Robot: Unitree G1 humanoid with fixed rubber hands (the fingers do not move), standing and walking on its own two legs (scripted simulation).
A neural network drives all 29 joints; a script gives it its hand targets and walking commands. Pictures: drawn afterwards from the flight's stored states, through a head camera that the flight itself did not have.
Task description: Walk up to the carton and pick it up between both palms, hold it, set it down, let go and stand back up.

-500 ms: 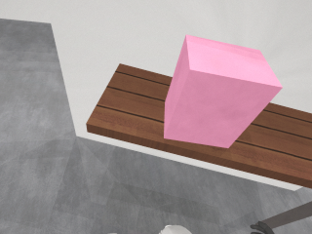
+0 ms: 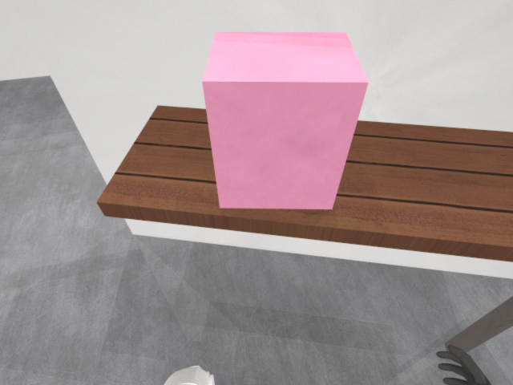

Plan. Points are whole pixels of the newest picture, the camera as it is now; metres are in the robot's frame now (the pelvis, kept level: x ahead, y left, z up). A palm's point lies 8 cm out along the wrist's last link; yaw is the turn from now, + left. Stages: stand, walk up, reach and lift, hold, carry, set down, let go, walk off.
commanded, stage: walk up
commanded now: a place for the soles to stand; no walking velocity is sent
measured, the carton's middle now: (277, 127) +0.54 -0.03 +0.12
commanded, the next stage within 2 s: none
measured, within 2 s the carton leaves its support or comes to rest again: neither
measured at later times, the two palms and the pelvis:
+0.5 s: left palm out of the picture +0.11 +0.35 -0.06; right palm (447, 351) +0.20 -0.30 -0.07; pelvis +0.08 +0.02 +0.01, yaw -5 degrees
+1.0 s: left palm (25, 372) +0.17 +0.40 -0.12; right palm (386, 333) +0.22 -0.20 -0.04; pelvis +0.13 +0.10 +0.02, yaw -6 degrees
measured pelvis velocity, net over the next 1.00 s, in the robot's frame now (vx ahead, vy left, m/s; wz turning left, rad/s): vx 0.13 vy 0.10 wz -0.10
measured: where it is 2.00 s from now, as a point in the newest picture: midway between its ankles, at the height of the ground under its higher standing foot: outside the picture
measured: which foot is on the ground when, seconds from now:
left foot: up 0.00-0.56, down 0.58-1.00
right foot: down 0.00-0.60, up 0.62-1.00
